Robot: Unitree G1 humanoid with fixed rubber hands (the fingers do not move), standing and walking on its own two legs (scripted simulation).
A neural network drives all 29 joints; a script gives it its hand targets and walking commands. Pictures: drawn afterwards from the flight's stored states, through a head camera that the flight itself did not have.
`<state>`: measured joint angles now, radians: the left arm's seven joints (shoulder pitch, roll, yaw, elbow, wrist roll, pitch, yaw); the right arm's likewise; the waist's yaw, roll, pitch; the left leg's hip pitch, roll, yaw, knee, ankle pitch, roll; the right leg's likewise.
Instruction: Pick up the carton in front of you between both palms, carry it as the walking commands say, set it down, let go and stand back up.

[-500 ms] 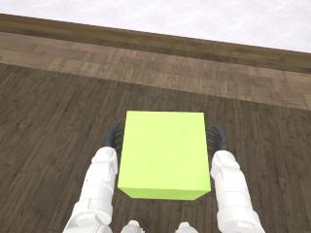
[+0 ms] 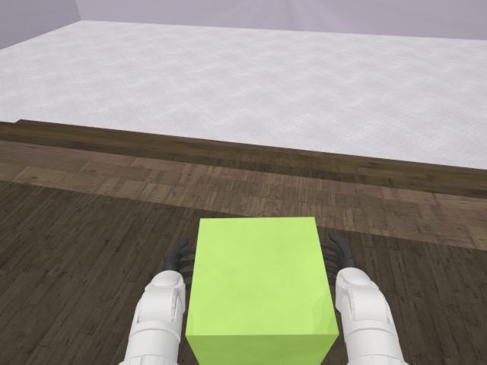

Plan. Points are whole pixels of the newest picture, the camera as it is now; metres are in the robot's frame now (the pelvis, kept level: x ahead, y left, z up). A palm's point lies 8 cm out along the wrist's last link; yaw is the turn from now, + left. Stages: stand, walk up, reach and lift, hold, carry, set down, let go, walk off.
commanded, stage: reach and lift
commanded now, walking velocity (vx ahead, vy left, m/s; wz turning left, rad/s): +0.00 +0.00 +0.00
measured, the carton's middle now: (258, 299) +0.29 +0.00 -0.06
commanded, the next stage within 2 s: hold in 0.90 s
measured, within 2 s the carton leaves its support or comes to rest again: neither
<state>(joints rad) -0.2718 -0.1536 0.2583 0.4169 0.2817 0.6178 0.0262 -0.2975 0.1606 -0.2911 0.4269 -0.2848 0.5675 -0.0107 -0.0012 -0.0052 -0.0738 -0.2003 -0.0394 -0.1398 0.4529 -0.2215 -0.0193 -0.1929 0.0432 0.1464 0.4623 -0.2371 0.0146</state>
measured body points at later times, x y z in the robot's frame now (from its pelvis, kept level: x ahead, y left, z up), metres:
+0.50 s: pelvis +0.00 +0.00 +0.00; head -0.03 +0.01 +0.45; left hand +0.30 +0.15 +0.02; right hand +0.31 -0.15 +0.03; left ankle +0.02 +0.13 -0.74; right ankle +0.01 -0.13 -0.74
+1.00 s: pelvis +0.01 +0.00 +0.01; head -0.04 +0.00 +0.45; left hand +0.30 +0.15 +0.04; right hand +0.31 -0.15 +0.05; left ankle +0.02 +0.13 -0.74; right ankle +0.01 -0.13 -0.74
